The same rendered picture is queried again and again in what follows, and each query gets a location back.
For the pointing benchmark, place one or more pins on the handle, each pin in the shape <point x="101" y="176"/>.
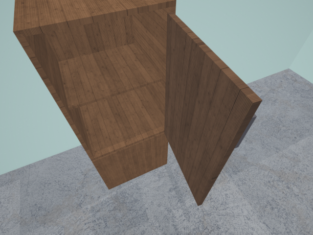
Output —
<point x="246" y="130"/>

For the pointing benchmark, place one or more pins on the cupboard door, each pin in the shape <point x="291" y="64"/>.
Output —
<point x="207" y="107"/>

